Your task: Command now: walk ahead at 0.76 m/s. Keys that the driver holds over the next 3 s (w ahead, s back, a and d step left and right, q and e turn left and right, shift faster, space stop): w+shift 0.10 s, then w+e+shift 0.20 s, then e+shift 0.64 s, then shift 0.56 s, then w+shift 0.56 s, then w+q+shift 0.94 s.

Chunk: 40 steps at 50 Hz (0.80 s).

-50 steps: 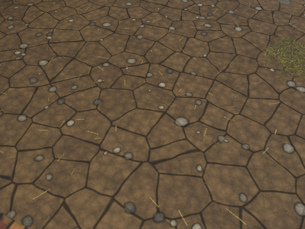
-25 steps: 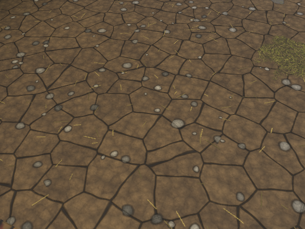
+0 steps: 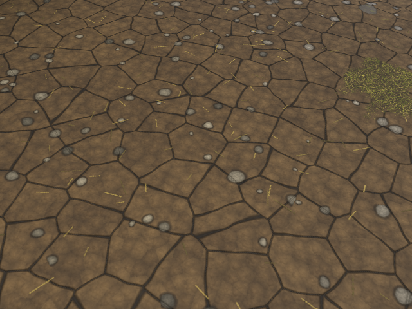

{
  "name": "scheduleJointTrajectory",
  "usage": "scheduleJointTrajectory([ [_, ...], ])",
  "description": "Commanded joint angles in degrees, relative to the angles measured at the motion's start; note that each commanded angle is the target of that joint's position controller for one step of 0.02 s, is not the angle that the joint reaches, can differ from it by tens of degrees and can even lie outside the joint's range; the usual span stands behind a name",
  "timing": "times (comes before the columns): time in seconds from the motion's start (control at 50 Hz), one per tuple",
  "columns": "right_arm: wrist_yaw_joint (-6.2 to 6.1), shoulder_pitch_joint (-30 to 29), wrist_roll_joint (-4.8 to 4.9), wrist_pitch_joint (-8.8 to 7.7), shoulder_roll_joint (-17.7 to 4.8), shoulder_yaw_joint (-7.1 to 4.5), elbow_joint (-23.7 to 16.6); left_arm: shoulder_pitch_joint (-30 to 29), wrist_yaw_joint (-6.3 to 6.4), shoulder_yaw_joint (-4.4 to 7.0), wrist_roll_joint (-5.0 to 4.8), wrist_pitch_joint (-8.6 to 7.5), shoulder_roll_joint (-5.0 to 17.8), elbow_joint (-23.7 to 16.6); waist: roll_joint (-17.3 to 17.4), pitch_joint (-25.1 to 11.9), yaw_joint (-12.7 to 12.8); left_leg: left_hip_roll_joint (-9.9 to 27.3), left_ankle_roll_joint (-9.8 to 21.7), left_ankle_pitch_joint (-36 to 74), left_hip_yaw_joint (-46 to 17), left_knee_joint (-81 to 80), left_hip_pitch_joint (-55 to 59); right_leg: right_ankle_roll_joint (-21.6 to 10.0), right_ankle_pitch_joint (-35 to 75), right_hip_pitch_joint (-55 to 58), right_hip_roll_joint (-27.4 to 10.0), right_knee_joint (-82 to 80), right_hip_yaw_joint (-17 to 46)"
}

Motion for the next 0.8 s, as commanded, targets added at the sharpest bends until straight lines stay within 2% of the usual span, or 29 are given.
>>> scheduleJointTrajectory([
  [0.02, -0.52, 10.3, -0.14, -0.46, -9.3, -1.94, 0.8, -12.9, -1.81, -0.2, 0.73, -2.52, 2.6, -10.5, 8.2, 7.4, -2.5, 23.5, 8.6, -33.5, -40.7, -23.3, 19.3, -1.9, 6.9, -39.1, -3.1, 21.6, 3.6],
  [0.04, -0.17, 7.8, 0.32, -1.13, -8.1, -1.75, -0.3, -11.6, -2.46, 0.12, 0.89, -2.73, 3.7, -9.7, 5.3, 5.8, -1.0, 19.8, 7.3, -26.4, -33.6, -23.3, 17.7, -0.6, 10.7, -35.4, -4.5, 19.6, 3.2],
  [0.06, -0.22, 7.3, 0.64, -1.61, -7.4, -1.58, -0.9, -10.4, -2.87, 0.41, 1.38, -2.57, 4.2, -8.9, 5.5, 4.4, 0.1, 17.4, 6.3, -22.0, -29.0, -24.7, 16.4, 0.8, 12.1, -31.7, -5.1, 17.4, 1.9],
  [0.08, -0.46, 8.2, 0.73, -2.15, -6.3, -1.27, -0.7, -10.8, -3.31, 0.52, 1.74, -2.04, 4.3, -8.8, 6.0, 4.9, 0.0, 15.4, 6.0, -17.7, -25.1, -26.1, 15.6, 2.1, 14.0, -30.3, -5.3, 16.3, 0.6],
  [0.1, -0.55, 10.0, 0.75, -2.53, -5.5, -1.07, 0.0, -12.1, -3.64, 0.49, 1.5, -1.47, 3.8, -9.1, 6.2, 6.0, -0.4, 13.9, 6.0, -13.9, -22.0, -27.1, 15.1, 3.0, 16.2, -30.1, -5.1, 15.0, -0.6],
  [0.14, -0.67, 12.8, 0.39, -3.17, -5.8, -1.31, 0.9, -14.4, -3.88, 0.46, 0.33, -0.67, 2.8, -9.7, 5.7, 8.2, -0.9, 12.4, 5.1, -6.6, -15.5, -27.6, 16.4, 3.2, 20.4, -31.9, -3.3, 12.5, 0.3],
  [0.18, -0.68, 14.4, 0.4, -3.7, -5.3, -1.25, 1.1, -17.7, -3.86, 0.49, -0.26, -0.52, 2.2, -11.0, 5.5, 9.4, -1.5, 11.3, 3.7, -1.1, -9.6, -27.7, 16.4, 3.0, 24.2, -32.1, -1.2, 8.7, 0.6],
  [0.24, -1.0, 14.3, 0.4, -4.53, -3.7, -0.68, 0.6, -23.4, -4.5, -0.05, 0.05, -0.89, 1.6, -13.4, 5.8, 10.9, -2.2, 10.4, 2.2, 5.4, -2.5, -29.5, 14.7, 2.4, 30.9, -28.0, -1.0, 0.4, -3.9],
  [0.28, -1.44, 15.9, 0.28, -4.93, -3.5, -0.41, 1.1, -27.1, -5.13, -0.72, 0.13, -1.14, 0.9, -14.9, 5.0, 12.9, -3.0, 10.9, 1.2, 10.6, 1.0, -30.8, 16.1, 1.1, 33.4, -25.7, -1.5, -5.4, -6.4],
  [0.3, -1.74, 16.3, 0.33, -4.9, -3.9, -0.39, 1.5, -28.1, -5.28, -0.98, 0.24, -1.28, 0.9, -15.5, 4.6, 13.4, -2.9, 11.2, 0.7, 14.8, 2.9, -30.8, 18.0, 0.1, 33.7, -24.7, -1.5, -8.2, -7.5],
  [0.32, -2.09, 16.2, 0.4, -4.68, -4.2, -0.3, 1.7, -28.4, -5.26, -1.37, 0.6, -1.52, 0.5, -15.9, 4.3, 14.1, -2.6, 11.1, 0.2, 26.0, 5.3, -28.6, 20.0, -0.9, 33.8, -23.1, -0.5, -11.3, -9.2],
  [0.36, -3.2, 18.1, 0.42, -3.62, -6.8, -0.72, 2.2, -25.5, -4.55, -1.33, 1.57, -1.79, 1.9, -15.7, 6.4, 10.3, -1.3, 11.4, -1.7, 62.0, 8.3, -16.7, 26.8, -2.8, 30.4, -18.0, 5.2, -13.4, -14.8],
  [0.38, -3.91, 18.9, 0.44, -2.69, -8.4, -1.15, 2.2, -19.8, -4.23, -1.07, 1.87, -2.13, 3.2, -14.4, 7.3, 6.7, 1.1, 11.4, -2.8, 73.3, 9.1, -6.1, 27.8, -3.4, 28.1, -12.5, 8.2, -13.6, -16.5],
  [0.4, -4.38, 18.5, 0.6, -1.83, -9.9, -1.64, 1.9, -10.9, -3.95, -0.51, 2.11, -2.43, 4.7, -11.9, 8.4, 1.9, 4.8, 12.0, -3.4, 76.4, 8.6, 6.5, 25.0, -4.5, 27.0, -2.7, 9.8, -13.3, -16.2],
  [0.42, -4.31, 16.9, 0.86, -1.56, -10.7, -1.98, 1.3, -0.2, -3.22, 0.51, 2.13, -2.69, 6.9, -8.6, 10.3, -2.8, 9.1, 12.9, -3.6, 71.4, 7.2, 20.9, 20.4, -7.0, 29.6, 8.0, 8.4, -15.3, -12.1],
  [0.44, -3.04, 14.2, 0.99, -1.93, -10.0, -2.1, 0.4, 6.5, -1.7, 1.55, 2.28, -2.84, 8.4, -6.5, 8.1, -5.6, 11.6, 9.1, -4.0, 43.7, 7.4, 38.2, 10.7, -8.8, 34.9, 18.8, 4.1, -18.0, -6.8],
  [0.46, -2.28, 15.4, 0.46, -2.51, -3.2, -1.14, -3.0, 6.3, -1.34, 2.87, 2.64, -2.54, 13.8, -6.6, -6.0, -9.7, 5.9, 0.6, -5.3, -21.1, 3.9, 59.3, -15.1, -13.9, 79.9, 40.8, -11.4, -1.4, 9.2],
  [0.48, -2.44, 13.0, 4.11, -2.22, -5.6, -0.98, -7.2, 10.3, -1.67, 4.37, 1.58, -1.85, 18.3, -7.2, -2.8, -25.1, 9.3, -2.6, -6.6, -20.6, -7.2, 72.4, -29.6, -26.2, 80.2, 56.1, -20.2, -6.4, 29.7],
  [0.5, -2.52, 7.8, 3.02, -2.45, -7.6, -0.6, -9.0, 6.2, -0.34, 4.54, 0.59, -0.54, 17.2, -9.6, 5.5, -22.3, 8.2, 0.9, -5.3, -11.6, -9.6, 69.0, -30.1, -23.4, 66.0, 47.9, -18.6, -13.3, 28.7],
  [0.52, -2.24, 4.6, 1.64, -2.75, -7.2, -0.29, -10.0, -0.2, 0.3, 3.68, -0.67, 0.01, 13.5, -10.7, 7.4, -11.7, 5.4, 3.3, -4.8, -7.7, -9.9, 60.5, -28.3, -20.5, 60.2, 34.0, -15.5, -18.4, 24.6],
  [0.54, -2.08, 2.9, 0.39, -2.21, -7.2, -0.5, -10.3, -3.3, 0.68, 2.84, -1.11, 0.26, 10.4, -11.0, 10.4, -4.6, 2.5, 4.3, -5.6, -7.2, -9.4, 56.0, -26.1, -18.3, 59.9, 22.9, -12.6, -21.5, 21.3],
  [0.56, -1.83, 3.0, -1.15, -0.82, -7.4, -0.64, -10.8, -3.3, 0.88, 2.12, -1.64, 0.06, 8.7, -11.7, 11.5, -1.4, 1.2, 5.2, -6.5, -7.1, -9.3, 51.9, -22.5, -16.5, 63.9, 15.3, -10.7, -22.5, 19.1],
  [0.58, -1.65, 4.2, -1.76, 0.68, -6.6, -0.54, -11.4, -3.3, 0.84, 1.75, -1.7, -0.11, 8.4, -11.7, 10.0, -1.1, -0.4, 5.5, -7.3, -7.2, -9.3, 48.6, -19.5, -15.6, 64.9, 10.2, -9.2, -22.9, 17.3],
  [0.6, -1.68, 4.0, -1.79, 1.81, -5.7, -0.23, -12.3, -3.4, 0.58, 1.98, -1.65, -0.35, 9.4, -11.7, 9.6, -0.3, -1.4, 6.0, -8.0, -7.3, -8.8, 43.1, -17.0, -14.4, 65.4, 5.1, -7.1, -22.9, 15.3],
  [0.64, -1.66, 1.6, -1.32, 2.57, -4.8, 0.21, -14.8, -3.1, 0.34, 2.67, -0.89, -0.49, 11.8, -12.4, 6.4, -1.9, -1.6, 4.4, -8.1, -3.5, -6.6, 35.7, -14.3, -11.7, 70.7, 1.2, -2.9, -20.6, 13.0],
  [0.68, -1.82, -1.5, -0.65, 2.77, -5.9, 0.23, -16.9, -2.0, 0.48, 2.84, -1.02, 0.25, 11.5, -13.2, 3.0, -3.8, -0.4, 2.8, -7.2, 4.1, -6.1, 29.2, -13.6, -7.1, 70.9, 0.8, 0.1, -17.6, 12.1],
  [0.72, -1.81, -5.7, -0.56, 3.03, -6.2, 0.59, -19.1, -0.4, 0.87, 2.96, -1.46, 1.37, 11.0, -13.8, 0.0, -4.9, 1.7, 1.2, -6.2, 10.0, -6.1, 23.7, -13.2, -2.4, 65.8, 2.0, 2.4, -15.5, 13.3],
  [0.76, -1.8, -10.1, -0.29, 3.28, -6.5, 1.13, -20.9, 1.6, 1.35, 3.26, -1.37, 2.47, 11.4, -14.3, -1.7, -4.2, 3.9, -0.1, -5.8, 11.5, -7.2, 19.6, -15.0, -0.5, 60.2, 4.9, 2.5, -14.2, 17.4],
  [0.8, -1.98, -13.2, -0.01, 3.05, -7.5, 1.48, -22.2, 2.9, 1.71, 3.69, -0.75, 3.29, 12.1, -14.8, -2.4, -2.2, 5.2, -1.2, -5.6, 9.2, -9.7, 15.6, -17.8, -0.5, 55.9, 8.9, 1.3, -12.8, 22.7],
])
Next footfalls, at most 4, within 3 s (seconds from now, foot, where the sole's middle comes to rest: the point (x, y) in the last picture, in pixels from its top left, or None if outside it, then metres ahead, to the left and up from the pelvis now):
0.44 right None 0.47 -0.08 -0.80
0.92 left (221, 253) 0.73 -0.07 -0.80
1.30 right None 0.51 -0.13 -0.80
1.64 left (199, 277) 0.64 0.01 -0.80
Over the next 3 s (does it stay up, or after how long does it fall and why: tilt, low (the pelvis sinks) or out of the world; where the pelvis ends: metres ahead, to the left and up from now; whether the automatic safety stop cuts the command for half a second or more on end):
stays up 1.29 -0.80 -0.05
